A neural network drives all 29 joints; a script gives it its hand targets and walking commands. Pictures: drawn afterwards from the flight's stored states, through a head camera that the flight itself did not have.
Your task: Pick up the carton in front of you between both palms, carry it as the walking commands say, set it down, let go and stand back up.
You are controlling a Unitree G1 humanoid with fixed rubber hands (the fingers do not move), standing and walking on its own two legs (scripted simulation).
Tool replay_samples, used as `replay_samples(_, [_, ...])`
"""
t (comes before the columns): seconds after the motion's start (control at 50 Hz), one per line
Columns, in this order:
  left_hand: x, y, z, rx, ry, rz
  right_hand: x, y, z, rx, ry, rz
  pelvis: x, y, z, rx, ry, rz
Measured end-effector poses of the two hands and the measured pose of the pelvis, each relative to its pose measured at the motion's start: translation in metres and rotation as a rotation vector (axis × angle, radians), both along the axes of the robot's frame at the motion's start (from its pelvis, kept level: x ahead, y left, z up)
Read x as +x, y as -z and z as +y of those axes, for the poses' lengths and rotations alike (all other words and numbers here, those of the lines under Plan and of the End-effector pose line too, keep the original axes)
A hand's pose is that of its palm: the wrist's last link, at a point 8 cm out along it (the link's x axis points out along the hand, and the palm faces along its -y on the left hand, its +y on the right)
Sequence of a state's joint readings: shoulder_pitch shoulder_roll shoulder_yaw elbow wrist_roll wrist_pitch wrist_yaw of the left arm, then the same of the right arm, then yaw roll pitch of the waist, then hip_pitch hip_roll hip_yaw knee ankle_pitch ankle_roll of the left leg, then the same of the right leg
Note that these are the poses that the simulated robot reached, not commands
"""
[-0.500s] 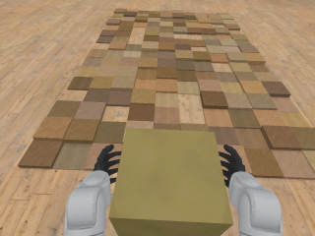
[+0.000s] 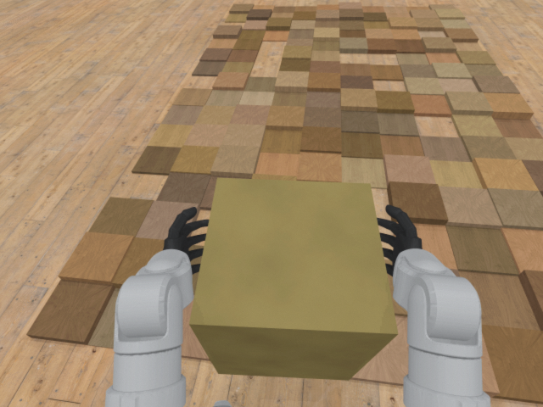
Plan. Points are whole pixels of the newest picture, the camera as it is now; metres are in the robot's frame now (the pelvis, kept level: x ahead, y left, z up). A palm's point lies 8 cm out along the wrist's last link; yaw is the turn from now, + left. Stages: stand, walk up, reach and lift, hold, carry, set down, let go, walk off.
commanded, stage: carry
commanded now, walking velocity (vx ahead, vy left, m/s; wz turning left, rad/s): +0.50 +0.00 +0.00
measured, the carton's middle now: (287, 286) +0.31 +0.01 +0.03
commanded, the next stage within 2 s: none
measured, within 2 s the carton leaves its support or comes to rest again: neither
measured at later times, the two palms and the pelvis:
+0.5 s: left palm (220, 104) +0.73 +0.17 +0.09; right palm (358, 104) +0.71 -0.13 +0.10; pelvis +0.33 +0.04 -0.01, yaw -1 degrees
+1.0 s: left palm (221, 13) +1.06 +0.20 +0.17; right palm (332, 8) +1.07 -0.10 +0.17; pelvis +0.68 +0.04 +0.01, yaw -1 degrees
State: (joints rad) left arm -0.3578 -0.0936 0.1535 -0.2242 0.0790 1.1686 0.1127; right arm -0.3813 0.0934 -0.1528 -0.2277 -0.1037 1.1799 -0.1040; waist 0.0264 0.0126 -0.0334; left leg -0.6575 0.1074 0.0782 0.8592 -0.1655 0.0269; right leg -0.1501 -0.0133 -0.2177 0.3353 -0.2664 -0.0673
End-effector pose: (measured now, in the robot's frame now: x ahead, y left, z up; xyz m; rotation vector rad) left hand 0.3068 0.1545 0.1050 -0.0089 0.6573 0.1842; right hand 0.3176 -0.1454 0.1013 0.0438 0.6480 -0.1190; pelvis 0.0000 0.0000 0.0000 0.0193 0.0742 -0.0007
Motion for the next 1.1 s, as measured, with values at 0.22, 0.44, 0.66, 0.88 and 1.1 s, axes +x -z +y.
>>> replay_samples(0.22, [0.228,0.017,0.016,0.004,0.122,0.048,0.206,0.002,0.015,-0.098,0.035,0.049,0.162,0.035,0.034,-0.016,0.033,-0.01])
replay_samples(0.44, [0.382,0.027,0.012,-0.041,0.117,0.111,0.347,0.015,0.012,-0.039,0.109,0.111,0.29,0.008,0.047,-0.053,0.028,0.037])
replay_samples(0.66, [0.54,-0.012,0.014,-0.001,0.014,-0.068,0.536,-0.017,0.014,0.001,0.023,-0.067,0.458,0.024,0.02,-0.057,0.003,0.027])
replay_samples(0.88, [0.656,-0.055,0.053,-0.028,-0.101,-0.038,0.682,-0.06,0.054,0.028,-0.061,-0.036,0.588,-0.01,0.016,0.008,0.005,0.041])
replay_samples(1.1, [0.811,-0.062,0.01,-0.07,0.103,0.049,0.771,-0.063,0.012,-0.004,0.137,0.049,0.742,-0.032,0.045,-0.017,0.026,0.025])
